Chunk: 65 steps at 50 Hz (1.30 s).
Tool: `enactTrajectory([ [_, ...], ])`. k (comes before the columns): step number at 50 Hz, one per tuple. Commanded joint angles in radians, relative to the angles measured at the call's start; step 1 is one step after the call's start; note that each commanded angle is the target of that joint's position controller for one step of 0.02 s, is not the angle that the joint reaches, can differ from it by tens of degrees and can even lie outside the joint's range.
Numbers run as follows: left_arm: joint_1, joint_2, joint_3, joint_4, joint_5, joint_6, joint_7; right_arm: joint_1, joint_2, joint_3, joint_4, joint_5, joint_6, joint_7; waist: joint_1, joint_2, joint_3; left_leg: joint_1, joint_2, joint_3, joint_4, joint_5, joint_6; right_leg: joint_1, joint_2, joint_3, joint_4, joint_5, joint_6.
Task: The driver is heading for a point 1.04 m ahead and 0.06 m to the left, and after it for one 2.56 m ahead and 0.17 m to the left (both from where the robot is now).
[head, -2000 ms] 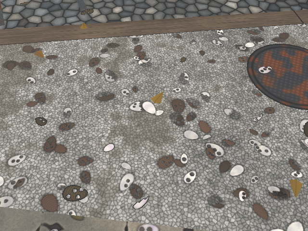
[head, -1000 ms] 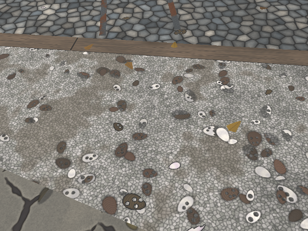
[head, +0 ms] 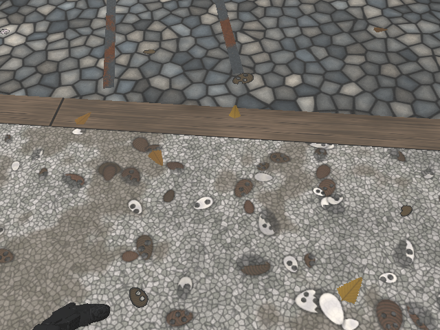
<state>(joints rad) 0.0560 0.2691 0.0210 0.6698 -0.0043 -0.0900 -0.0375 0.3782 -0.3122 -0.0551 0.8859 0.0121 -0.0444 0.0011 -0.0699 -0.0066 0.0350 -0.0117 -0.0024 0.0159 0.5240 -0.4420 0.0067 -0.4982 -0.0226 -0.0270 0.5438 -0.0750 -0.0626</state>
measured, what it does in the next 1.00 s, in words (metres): walks ahead: left foot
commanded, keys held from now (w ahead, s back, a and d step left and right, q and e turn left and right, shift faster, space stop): w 1.00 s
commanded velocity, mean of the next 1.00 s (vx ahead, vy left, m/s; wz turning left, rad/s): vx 0.50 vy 0.00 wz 0.00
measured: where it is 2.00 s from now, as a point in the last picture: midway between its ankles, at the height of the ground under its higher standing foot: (214, 147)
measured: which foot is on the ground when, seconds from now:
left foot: down 0.00-0.00, up 0.02-0.50, down 0.52-1.00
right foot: down 0.00-0.54, up 0.56-1.00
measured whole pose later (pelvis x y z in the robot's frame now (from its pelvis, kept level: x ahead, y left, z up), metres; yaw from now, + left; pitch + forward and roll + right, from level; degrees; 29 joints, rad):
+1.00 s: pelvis +0.55 +0.01 +0.01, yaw +0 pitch +2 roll +2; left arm 0.05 0.26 0.03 0.74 -0.01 -0.08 -0.04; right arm 0.36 -0.29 -0.05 0.93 0.02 -0.06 0.00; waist -0.08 -0.04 0.02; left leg 0.06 -0.04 0.04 0.24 -0.33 0.01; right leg -0.56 -0.07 0.01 0.52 0.00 -0.03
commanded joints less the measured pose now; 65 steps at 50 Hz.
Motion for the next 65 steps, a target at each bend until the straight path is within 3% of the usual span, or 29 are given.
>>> enactTrajectory([
  [1,0.417,0.245,0.086,0.035,0.003,0.006,0.011,0.072,-0.045,0.012,-0.079,-0.003,-0.046,0.006,0.180,-0.251,-0.442,-0.645,-0.056,-0.121,0.730,-0.130,0.014,0.900,-0.372,0.777,-0.221,-0.236,-0.269],
  [2,0.347,0.193,0.066,0.028,-0.001,0.005,0.011,-0.014,-0.132,-0.012,-0.100,0.026,-0.058,0.014,0.177,-0.166,-0.280,-0.742,0.007,-0.141,0.796,-0.089,0.028,0.789,-0.345,0.650,-0.241,-0.299,-0.218],
  [3,0.279,0.170,0.059,0.017,0.000,0.007,0.013,-0.085,-0.130,-0.010,-0.120,0.031,-0.063,0.014,0.153,-0.098,-0.175,-0.743,0.060,-0.106,0.762,0.002,0.036,0.646,-0.306,0.517,-0.258,-0.244,-0.190],
  [4,0.226,0.146,0.051,0.016,0.005,0.006,0.011,-0.120,-0.117,-0.010,-0.126,0.016,-0.061,0.010,0.125,-0.050,-0.098,-0.716,0.096,-0.087,0.696,0.072,0.031,0.514,-0.265,0.422,-0.289,-0.151,-0.178],
  [5,0.193,0.123,0.044,0.012,0.013,0.000,0.009,-0.110,-0.108,-0.015,-0.121,0.005,-0.052,0.008,0.091,-0.063,-0.070,-0.655,0.127,-0.095,0.640,0.128,0.027,0.426,-0.231,0.356,-0.321,-0.078,-0.164],
  [9,0.188,0.139,0.052,0.039,0.007,-0.023,0.009,-0.093,-0.055,-0.005,-0.110,-0.006,-0.017,0.000,0.052,-0.067,-0.043,-0.606,0.142,-0.080,0.532,0.234,-0.013,0.325,-0.196,0.223,-0.404,0.083,-0.187],
  [15,0.264,0.173,0.061,0.093,-0.003,-0.008,0.031,-0.300,-0.020,0.009,-0.165,-0.008,-0.034,0.012,0.117,-0.047,0.014,-0.620,0.112,-0.044,0.154,0.530,-0.029,0.366,-0.152,0.097,-0.434,0.097,-0.143],
  [20,0.345,0.190,0.069,0.151,-0.013,0.016,0.038,-0.429,-0.027,0.012,-0.213,0.003,-0.048,0.038,0.155,-0.046,0.047,-0.640,0.082,-0.039,0.013,0.510,-0.001,0.508,-0.213,0.109,-0.385,0.111,-0.138],
  [24,0.321,0.211,0.079,0.166,-0.016,0.037,0.049,-0.358,-0.072,-0.006,-0.205,0.001,-0.056,0.049,0.087,-0.077,-0.011,-0.502,0.035,-0.006,-0.038,0.370,0.056,0.597,-0.235,0.108,-0.244,0.390,-0.102],
  [25,0.302,0.206,0.075,0.164,-0.015,0.044,0.051,-0.239,-0.103,-0.025,-0.168,-0.001,-0.056,0.043,0.021,-0.069,-0.085,-0.331,0.003,0.026,-0.066,0.383,0.083,0.572,-0.195,0.072,-0.102,0.527,-0.079],
  [26,0.308,0.172,0.059,0.153,-0.004,0.045,0.054,-0.074,-0.157,-0.049,-0.123,-0.006,-0.054,0.033,-0.045,-0.039,-0.211,-0.056,0.057,-0.026,-0.029,0.409,0.125,0.443,-0.144,0.035,0.117,0.452,-0.047],
  [27,0.408,0.077,0.028,0.123,0.005,0.028,0.045,0.046,-0.256,-0.074,-0.106,-0.022,-0.047,0.025,-0.028,0.157,-0.366,0.359,0.315,-0.440,-0.027,0.295,0.273,0.034,-0.003,-0.017,0.507,0.081,0.029],
  [28,0.401,0.069,0.022,0.137,-0.002,0.006,0.042,0.069,-0.198,-0.058,-0.095,-0.003,-0.042,0.026,-0.041,0.255,-0.426,0.430,0.392,-0.736,-0.185,0.161,0.327,-0.154,0.083,0.104,0.692,-0.500,0.043],
  [29,0.319,0.162,0.047,0.113,-0.031,-0.011,0.033,0.009,-0.147,-0.039,-0.102,0.004,-0.042,0.025,-0.045,0.183,-0.283,0.325,0.363,-0.635,-0.220,0.073,0.280,-0.254,0.018,0.154,0.765,-0.473,0.026],
  [30,0.247,0.169,0.047,0.090,-0.041,-0.019,0.031,-0.063,-0.122,-0.031,-0.116,0.001,-0.040,0.023,-0.019,0.128,-0.174,0.182,0.328,-0.503,-0.242,0.106,0.248,-0.264,-0.037,0.117,0.737,-0.384,0.016],
  [31,0.209,0.161,0.049,0.083,-0.026,-0.019,0.034,-0.123,-0.094,-0.022,-0.120,-0.008,-0.042,0.026,0.010,0.071,-0.092,0.041,0.289,-0.411,-0.281,0.183,0.235,-0.236,-0.075,0.097,0.671,-0.307,0.020],
  [32,0.219,0.154,0.055,0.088,-0.014,-0.010,0.037,-0.161,-0.065,-0.013,-0.126,-0.017,-0.048,0.028,0.045,0.087,-0.065,-0.050,0.255,-0.346,-0.311,0.257,0.221,-0.175,-0.108,0.104,0.613,-0.250,0.024],
  [36,0.236,0.098,0.045,0.093,-0.002,0.025,0.043,-0.170,-0.089,-0.021,-0.100,-0.014,-0.066,0.025,0.088,0.085,-0.030,-0.178,0.219,-0.208,-0.395,0.431,0.245,-0.119,-0.129,0.086,0.503,-0.145,0.070],
  [42,0.027,0.057,0.028,0.037,-0.002,0.010,0.029,-0.084,-0.127,-0.027,-0.051,-0.002,-0.054,0.003,0.019,0.056,0.015,-0.141,0.170,-0.077,-0.415,0.472,0.200,-0.110,-0.091,0.039,0.118,0.161,0.085],
  [47,-0.085,0.075,0.029,-0.010,-0.013,-0.001,0.004,-0.007,-0.144,-0.035,0.001,0.009,-0.028,-0.003,-0.007,0.060,0.041,0.024,0.244,-0.101,-0.352,0.478,0.185,-0.141,-0.066,0.052,-0.012,0.122,0.049],
  [50,-0.023,0.109,0.042,-0.001,-0.010,-0.005,-0.005,-0.023,-0.160,-0.043,0.009,0.011,-0.012,-0.009,0.046,0.082,-0.001,0.091,0.263,-0.102,-0.245,0.674,0.156,-0.036,-0.032,0.028,-0.043,0.009,0.006],
  [52,0.238,0.183,0.082,0.076,-0.003,-0.004,0.007,-0.038,-0.129,-0.029,0.000,0.001,-0.001,-0.012,0.172,0.052,-0.177,-0.016,0.174,-0.030,0.086,0.822,0.106,0.360,-0.014,0.007,-0.049,0.036,-0.052],
  [53,0.365,0.284,0.105,0.093,0.018,-0.001,0.014,0.050,-0.038,0.002,-0.030,-0.014,-0.013,-0.008,0.166,-0.131,-0.345,-0.356,0.060,0.022,0.464,0.489,0.045,0.754,-0.261,0.358,-0.033,-0.002,-0.177],
  [54,0.405,0.265,0.100,0.111,0.003,0.004,0.008,0.095,0.004,0.017,-0.014,-0.011,-0.036,-0.001,0.160,-0.279,-0.427,-0.598,-0.064,-0.073,0.675,-0.142,0.018,0.894,-0.369,0.720,-0.194,-0.185,-0.266],
  [55,0.362,0.188,0.075,0.104,-0.007,0.003,0.008,0.003,-0.104,-0.010,-0.026,0.018,-0.052,0.007,0.177,-0.180,-0.309,-0.711,-0.001,-0.137,0.768,-0.129,0.035,0.814,-0.341,0.662,-0.233,-0.303,-0.220],
  [56,0.283,0.165,0.067,0.091,-0.007,0.003,0.011,-0.075,-0.122,-0.015,-0.051,0.032,-0.061,0.009,0.158,-0.128,-0.181,-0.745,0.051,-0.105,0.753,-0.033,0.048,0.675,-0.311,0.531,-0.256,-0.264,-0.186],
  [58,0.180,0.117,0.053,0.077,0.010,-0.001,0.008,-0.117,-0.104,-0.020,-0.054,0.010,-0.056,0.001,0.101,-0.068,-0.067,-0.666,0.124,-0.087,0.645,0.114,0.039,0.444,-0.236,0.360,-0.319,-0.098,-0.160],
  [61,0.166,0.109,0.053,0.091,0.010,-0.017,0.005,-0.072,-0.049,-0.015,-0.036,0.002,-0.025,-0.004,0.055,-0.079,-0.059,-0.580,0.146,-0.080,0.572,0.187,0.014,0.338,-0.202,0.253,-0.389,0.026,-0.174],
  [65,0.216,0.142,0.063,0.129,0.008,-0.014,0.024,-0.195,-0.036,-0.014,-0.077,-0.012,-0.019,-0.006,0.076,-0.047,-0.010,-0.672,0.151,-0.074,0.360,0.372,-0.020,0.358,-0.187,0.166,-0.426,0.112,-0.173],
])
